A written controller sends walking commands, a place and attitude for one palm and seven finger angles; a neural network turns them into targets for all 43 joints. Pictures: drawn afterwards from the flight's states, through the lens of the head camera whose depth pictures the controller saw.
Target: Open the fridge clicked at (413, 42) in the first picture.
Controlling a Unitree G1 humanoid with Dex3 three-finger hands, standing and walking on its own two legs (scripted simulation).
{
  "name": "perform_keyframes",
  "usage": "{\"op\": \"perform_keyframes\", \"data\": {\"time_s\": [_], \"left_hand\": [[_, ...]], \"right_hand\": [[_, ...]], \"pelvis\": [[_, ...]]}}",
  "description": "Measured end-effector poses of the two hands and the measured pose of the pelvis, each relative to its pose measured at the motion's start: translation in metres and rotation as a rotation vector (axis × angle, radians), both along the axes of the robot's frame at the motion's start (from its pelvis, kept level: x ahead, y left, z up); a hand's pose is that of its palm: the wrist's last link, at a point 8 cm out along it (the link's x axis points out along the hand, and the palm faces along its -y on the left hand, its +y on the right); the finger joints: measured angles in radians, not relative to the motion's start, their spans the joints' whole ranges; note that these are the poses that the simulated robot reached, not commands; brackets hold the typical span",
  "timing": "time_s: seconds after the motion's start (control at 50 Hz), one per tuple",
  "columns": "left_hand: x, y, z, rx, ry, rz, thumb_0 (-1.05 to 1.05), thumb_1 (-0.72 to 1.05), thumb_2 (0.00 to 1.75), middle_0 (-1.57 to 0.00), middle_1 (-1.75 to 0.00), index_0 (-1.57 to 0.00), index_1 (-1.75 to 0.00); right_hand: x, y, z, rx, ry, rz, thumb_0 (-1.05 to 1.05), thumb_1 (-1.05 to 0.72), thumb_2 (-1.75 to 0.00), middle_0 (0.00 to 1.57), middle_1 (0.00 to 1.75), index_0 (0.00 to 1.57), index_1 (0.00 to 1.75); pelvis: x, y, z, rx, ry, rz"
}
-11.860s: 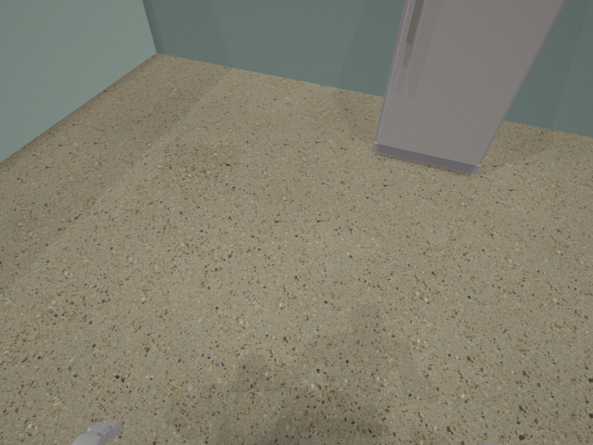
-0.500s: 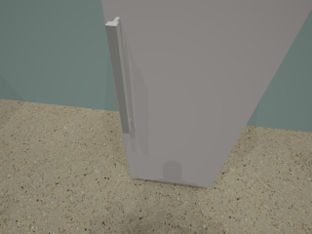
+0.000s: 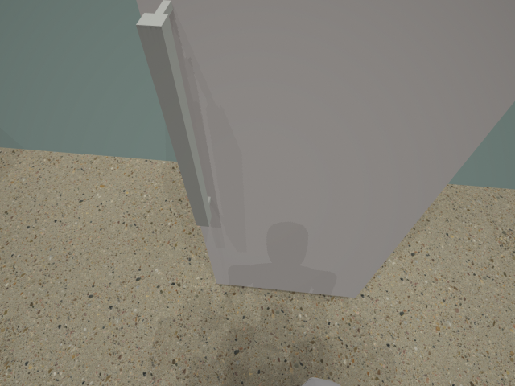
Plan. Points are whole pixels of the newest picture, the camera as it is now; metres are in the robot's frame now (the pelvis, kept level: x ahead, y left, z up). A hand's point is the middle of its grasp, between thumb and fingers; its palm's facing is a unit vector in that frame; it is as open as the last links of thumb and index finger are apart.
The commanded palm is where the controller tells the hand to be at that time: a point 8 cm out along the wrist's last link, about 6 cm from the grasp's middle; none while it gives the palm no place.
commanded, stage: come to a stop and stand still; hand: left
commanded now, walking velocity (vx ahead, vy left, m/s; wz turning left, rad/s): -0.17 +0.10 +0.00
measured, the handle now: (190, 143) +0.47 +0.13 +0.09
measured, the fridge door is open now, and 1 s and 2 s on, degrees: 0 0 0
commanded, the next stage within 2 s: look again from close up in 1.20 s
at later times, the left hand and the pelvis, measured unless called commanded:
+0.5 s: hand out of the picture -0.02 +0.22 -0.16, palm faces +0.02 -0.98 -0.18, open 7.4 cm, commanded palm none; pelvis -0.02 +0.04 +0.02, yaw -1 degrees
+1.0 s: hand out of the picture +0.00 +0.17 -0.16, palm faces +0.00 -0.97 -0.24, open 7.3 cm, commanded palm none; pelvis -0.02 -0.01 +0.01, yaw +0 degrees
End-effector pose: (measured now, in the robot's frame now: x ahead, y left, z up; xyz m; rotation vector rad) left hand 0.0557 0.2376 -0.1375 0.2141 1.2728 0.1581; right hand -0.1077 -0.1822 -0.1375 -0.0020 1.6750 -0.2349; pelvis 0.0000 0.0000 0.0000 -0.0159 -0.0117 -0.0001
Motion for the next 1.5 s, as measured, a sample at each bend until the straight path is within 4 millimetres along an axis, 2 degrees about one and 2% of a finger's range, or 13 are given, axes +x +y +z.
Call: {"op": "perform_keyframes", "data": {"time_s": [0.1,0.18,0.24,0.34,0.44,0.52,0.58,0.64,0.78,0.9,1.02,1.28,1.5], "left_hand": [[0.005,-0.001,-0.004,-0.030,-0.041,0.018,0.00,0.92,0.90,-0.19,-0.30,-0.20,-0.29],[0.000,0.011,-0.015,-0.066,-0.059,0.032,0.00,0.93,0.90,-0.20,-0.30,-0.20,-0.30],[-0.009,0.024,-0.017,-0.078,-0.048,0.047,0.00,0.94,0.90,-0.20,-0.30,-0.20,-0.30],[-0.033,0.038,-0.002,-0.079,-0.015,0.073,0.00,0.93,0.90,-0.20,-0.30,-0.20,-0.29],[-0.067,0.040,0.003,-0.073,0.087,0.072,0.00,0.92,0.90,-0.19,-0.30,-0.19,-0.29],[-0.085,0.031,0.005,-0.070,0.162,0.054,0.00,0.92,0.90,-0.19,-0.30,-0.19,-0.29],[-0.089,0.019,0.007,-0.064,0.170,0.045,0.00,0.91,0.90,-0.19,-0.30,-0.19,-0.29],[-0.093,0.007,0.000,-0.035,0.150,0.020,0.00,0.91,0.90,-0.19,-0.30,-0.19,-0.29],[-0.083,-0.016,0.003,-0.037,0.098,0.004,0.01,0.92,0.90,-0.20,-0.30,-0.20,-0.29],[-0.068,-0.019,0.008,-0.015,0.050,0.005,0.01,0.93,0.90,-0.20,-0.30,-0.20,-0.30],[-0.062,-0.023,0.012,-0.010,0.039,0.012,0.01,0.92,0.90,-0.20,-0.30,-0.20,-0.29],[-0.066,-0.032,0.006,-0.041,0.080,0.034,0.00,0.91,0.90,-0.20,-0.30,-0.20,-0.29],[-0.068,-0.025,0.006,-0.042,0.093,0.044,0.00,0.91,0.90,-0.20,-0.30,-0.20,-0.29]], "right_hand": [[0.058,-0.022,-0.004,-0.069,-0.142,0.069,0.00,-0.91,-0.90,0.20,0.30,0.20,0.30],[0.099,-0.025,-0.001,-0.132,-0.298,0.114,0.00,-0.91,-0.90,0.20,0.30,0.20,0.30],[0.115,-0.017,0.008,-0.151,-0.379,0.136,0.00,-0.91,-0.90,0.20,0.30,0.19,0.30],[0.127,-0.004,0.025,-0.148,-0.411,0.180,0.00,-0.93,-0.90,0.20,0.30,0.20,0.30],[0.127,-0.004,0.030,-0.148,-0.414,0.168,0.00,-0.93,-0.90,0.20,0.30,0.20,0.30],[0.109,-0.012,0.025,-0.138,-0.374,0.141,0.00,-0.92,-0.90,0.21,0.30,0.20,0.30],[0.088,-0.020,0.017,-0.117,-0.319,0.120,0.00,-0.92,-0.90,0.21,0.30,0.20,0.30],[0.072,-0.032,0.002,-0.088,-0.278,0.106,0.00,-0.91,-0.90,0.21,0.30,0.20,0.30],[0.058,-0.033,-0.008,-0.034,-0.280,0.109,0.00,-0.91,-0.90,0.20,0.30,0.20,0.30],[0.065,-0.028,-0.012,0.009,-0.291,0.118,0.00,-0.91,-0.90,0.20,0.30,0.20,0.30],[0.070,-0.035,-0.009,0.010,-0.277,0.132,0.01,-0.92,-0.90,0.20,0.30,0.20,0.30],[0.100,-0.057,0.000,-0.047,-0.298,0.165,0.00,-0.91,-0.90,0.20,0.30,0.20,0.30],[0.121,-0.059,0.005,-0.069,-0.331,0.189,0.00,-0.91,-0.90,0.20,0.30,0.20,0.30]], "pelvis": [[-0.010,0.009,0.001,-0.001,-0.010,0.014],[-0.020,0.026,-0.006,-0.011,-0.019,0.009],[-0.023,0.036,-0.004,-0.001,-0.026,-0.002],[-0.022,0.044,0.012,-0.007,-0.002,0.008],[-0.022,0.044,0.018,-0.002,0.016,-0.010],[-0.026,0.037,0.019,-0.001,0.019,-0.017],[-0.029,0.028,0.017,0.006,0.018,-0.018],[-0.034,0.017,0.006,0.015,0.024,-0.038],[-0.031,0.005,0.004,0.010,-0.004,-0.009],[-0.026,-0.005,0.005,0.023,-0.008,-0.006],[-0.021,-0.012,0.008,0.029,-0.002,-0.005],[-0.012,-0.018,0.010,0.029,-0.003,-0.006],[-0.010,-0.015,0.012,0.027,-0.005,-0.003]]}}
